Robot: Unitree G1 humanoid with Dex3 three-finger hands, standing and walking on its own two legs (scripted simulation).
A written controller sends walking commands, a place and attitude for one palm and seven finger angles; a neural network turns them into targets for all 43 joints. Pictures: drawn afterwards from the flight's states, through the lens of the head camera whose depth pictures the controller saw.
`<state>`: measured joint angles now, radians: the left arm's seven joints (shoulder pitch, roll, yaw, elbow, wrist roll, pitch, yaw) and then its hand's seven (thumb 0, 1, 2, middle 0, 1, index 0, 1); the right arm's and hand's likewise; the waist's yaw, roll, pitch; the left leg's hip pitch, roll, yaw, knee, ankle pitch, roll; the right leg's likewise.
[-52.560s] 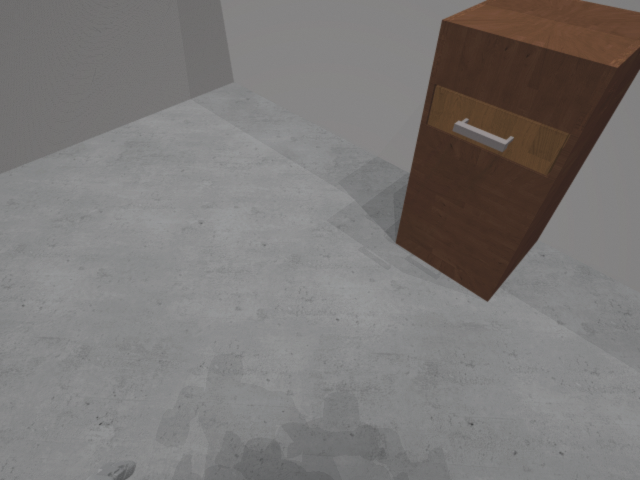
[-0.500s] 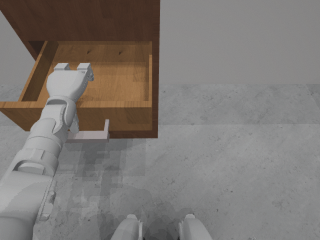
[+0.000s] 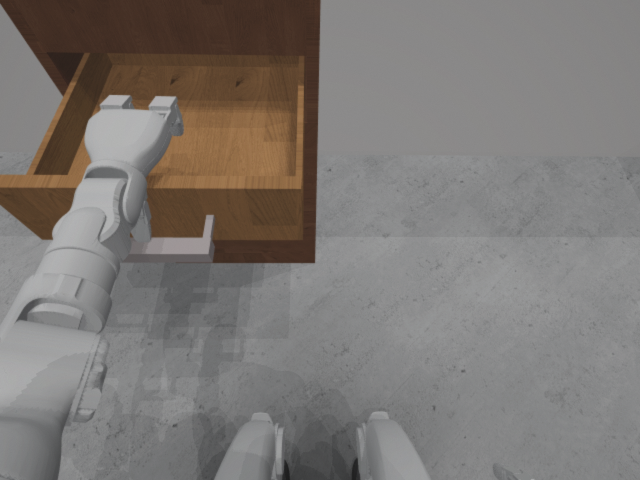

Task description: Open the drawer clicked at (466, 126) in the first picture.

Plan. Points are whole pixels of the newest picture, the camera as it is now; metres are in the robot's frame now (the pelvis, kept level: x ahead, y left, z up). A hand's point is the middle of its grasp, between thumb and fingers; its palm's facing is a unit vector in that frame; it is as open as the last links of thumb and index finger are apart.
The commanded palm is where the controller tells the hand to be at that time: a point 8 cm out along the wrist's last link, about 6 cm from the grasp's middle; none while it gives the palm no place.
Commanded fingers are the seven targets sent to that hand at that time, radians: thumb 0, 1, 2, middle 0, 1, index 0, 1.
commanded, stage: lower the fingers behind the handle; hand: left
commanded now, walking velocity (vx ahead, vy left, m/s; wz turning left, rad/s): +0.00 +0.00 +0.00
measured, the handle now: (154, 236) +0.43 +0.22 +0.01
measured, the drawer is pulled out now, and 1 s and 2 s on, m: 0.26 0.26 0.26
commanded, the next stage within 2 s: lift the fingers back up to retry in 0.70 s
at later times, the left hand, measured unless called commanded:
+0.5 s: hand (146, 167) +0.50 +0.23 +0.06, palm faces -0.02 +0.06 -1.00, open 14.5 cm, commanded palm +0.46 +0.22 -0.04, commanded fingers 0.00 -0.50 0.30 -0.30 -1.20 -0.30 -1.20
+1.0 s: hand (145, 167) +0.50 +0.23 +0.06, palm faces -0.01 +0.01 -1.00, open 14.6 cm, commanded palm +0.45 +0.23 -0.01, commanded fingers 0.00 -0.50 0.30 -0.30 -1.20 -0.30 -1.20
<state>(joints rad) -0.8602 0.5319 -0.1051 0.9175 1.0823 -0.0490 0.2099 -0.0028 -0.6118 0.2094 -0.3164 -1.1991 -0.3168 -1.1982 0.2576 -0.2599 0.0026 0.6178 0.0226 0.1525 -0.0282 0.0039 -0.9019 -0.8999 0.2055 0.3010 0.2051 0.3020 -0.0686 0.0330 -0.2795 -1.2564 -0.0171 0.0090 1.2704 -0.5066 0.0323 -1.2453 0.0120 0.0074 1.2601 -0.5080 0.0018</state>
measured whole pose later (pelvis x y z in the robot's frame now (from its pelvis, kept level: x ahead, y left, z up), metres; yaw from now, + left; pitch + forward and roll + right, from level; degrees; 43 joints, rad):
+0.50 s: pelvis -0.01 +0.00 -0.01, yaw +1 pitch +29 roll +0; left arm -0.89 0.56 -0.14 0.87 1.06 -0.02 0.16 -0.01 -0.61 0.20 -0.32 -1.20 -0.32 -1.20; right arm 0.22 -0.26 0.02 0.61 0.04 0.15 -0.06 0.00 -0.90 -0.90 0.21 0.30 0.21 0.30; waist -0.08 0.03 -0.28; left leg -1.32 -0.03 0.00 1.32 -0.51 0.03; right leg -1.31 0.00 0.00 1.32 -0.52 0.00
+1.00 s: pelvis +0.00 +0.00 -0.01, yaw +0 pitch +29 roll +0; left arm -0.83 0.54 -0.10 0.84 1.04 -0.05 0.18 -0.02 -0.61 0.20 -0.32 -1.20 -0.32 -1.20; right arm 0.22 -0.26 0.02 0.60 0.04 0.17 -0.05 0.00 -0.90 -0.90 0.21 0.30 0.21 0.30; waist -0.06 0.04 -0.28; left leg -1.28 -0.02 0.02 1.29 -0.52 0.03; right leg -1.27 0.01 0.02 1.29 -0.52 0.00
